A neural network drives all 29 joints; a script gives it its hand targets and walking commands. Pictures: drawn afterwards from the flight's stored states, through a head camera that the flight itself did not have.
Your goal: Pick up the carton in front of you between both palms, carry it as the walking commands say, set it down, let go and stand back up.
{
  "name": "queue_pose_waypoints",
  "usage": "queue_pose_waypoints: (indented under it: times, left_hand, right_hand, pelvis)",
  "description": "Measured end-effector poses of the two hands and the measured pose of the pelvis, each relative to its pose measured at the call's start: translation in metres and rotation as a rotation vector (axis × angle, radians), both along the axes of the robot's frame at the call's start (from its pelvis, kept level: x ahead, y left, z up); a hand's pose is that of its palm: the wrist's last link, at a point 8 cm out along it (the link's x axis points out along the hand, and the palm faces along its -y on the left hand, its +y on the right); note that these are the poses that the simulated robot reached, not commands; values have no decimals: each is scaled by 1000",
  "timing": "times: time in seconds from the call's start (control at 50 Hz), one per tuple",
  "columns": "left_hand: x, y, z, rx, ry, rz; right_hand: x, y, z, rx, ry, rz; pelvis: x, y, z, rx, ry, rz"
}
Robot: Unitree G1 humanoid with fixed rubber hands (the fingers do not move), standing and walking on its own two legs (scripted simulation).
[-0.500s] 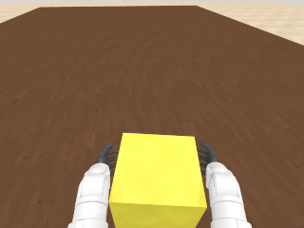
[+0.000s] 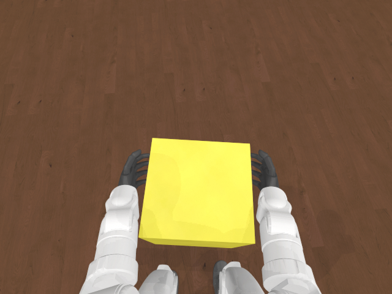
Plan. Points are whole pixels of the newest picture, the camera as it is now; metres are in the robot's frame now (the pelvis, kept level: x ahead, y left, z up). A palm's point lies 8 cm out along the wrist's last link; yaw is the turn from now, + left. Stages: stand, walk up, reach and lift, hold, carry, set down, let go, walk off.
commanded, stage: set down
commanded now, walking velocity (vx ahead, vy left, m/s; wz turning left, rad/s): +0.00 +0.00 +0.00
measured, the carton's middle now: (196, 200) +0.33 +0.02 -0.14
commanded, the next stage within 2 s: none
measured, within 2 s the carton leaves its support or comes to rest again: neither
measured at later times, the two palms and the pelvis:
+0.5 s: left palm (136, 185) +0.38 +0.18 -0.20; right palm (244, 187) +0.39 -0.12 -0.20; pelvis -0.04 +0.01 -0.14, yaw +1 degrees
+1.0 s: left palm (144, 191) +0.41 +0.20 -0.38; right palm (230, 193) +0.42 -0.10 -0.37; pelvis -0.05 +0.01 -0.26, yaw +1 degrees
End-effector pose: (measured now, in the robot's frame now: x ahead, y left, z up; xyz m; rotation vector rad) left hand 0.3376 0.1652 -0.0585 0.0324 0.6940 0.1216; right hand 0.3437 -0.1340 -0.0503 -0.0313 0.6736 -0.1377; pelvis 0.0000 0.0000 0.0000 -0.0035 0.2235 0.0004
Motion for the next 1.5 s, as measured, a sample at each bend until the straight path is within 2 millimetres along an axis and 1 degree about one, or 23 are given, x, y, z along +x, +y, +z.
queue_pose_waypoints:
  times: [0.06, 0.12, 0.16, 0.24, 0.38, 0.48, 0.62, 0.84, 1.08, 1.24, 1.36, 1.42, 1.5]
  left_hand:
    - [1, 3, -29, 0, -17, 1]
    - [6, 8, -50, 7, -50, 5]
    - [10, 12, -59, 9, -71, 13]
    - [16, 18, -76, 2, -90, 33]
    - [34, 18, -107, -21, -81, 26]
    - [44, 18, -138, -26, -63, 25]
    - [51, 24, -189, -24, -46, 26]
    - [66, 29, -268, -15, -24, 15]
    - [83, 32, -343, -5, 7, 1]
    - [96, 32, -392, 4, 15, -18]
    - [104, 31, -424, 9, 33, -33]
    - [107, 30, -436, 10, 32, -36]
    - [113, 29, -444, 2, 24, -43]
  right_hand:
    - [-1, 3, -32, 14, -19, -9]
    - [4, 8, -55, 28, -54, -11]
    - [10, 12, -65, 33, -76, -1]
    - [20, 18, -80, 38, -96, 6]
    - [33, 18, -110, 31, -86, -14]
    - [40, 18, -141, 30, -69, -22]
    - [50, 23, -192, 42, -52, -25]
    - [62, 28, -270, 51, -32, -36]
    - [77, 31, -348, 50, -3, -40]
    - [86, 31, -396, 43, 5, -42]
    - [93, 30, -427, 33, 22, -42]
    - [103, 30, -430, 16, 21, -28]
    - [110, 28, -432, 5, 14, -31]
  pelvis:
    - [-4, 1, -15, 0, 106, 7]
    - [-9, 1, -32, 0, 193, 16]
    - [-13, 2, -44, 1, 236, 18]
    - [-20, 3, -65, -1, 289, 20]
    - [-31, 5, -103, -5, 352, 17]
    - [-35, 7, -132, -4, 408, 17]
    - [-41, 8, -171, -6, 480, 17]
    - [-49, 9, -229, -16, 542, 23]
    - [-57, 6, -281, -19, 571, 31]
    - [-63, 3, -316, -20, 558, 33]
    - [-68, 2, -339, -22, 526, 32]
    - [-69, 2, -348, -24, 509, 29]
    - [-69, 3, -357, -28, 492, 26]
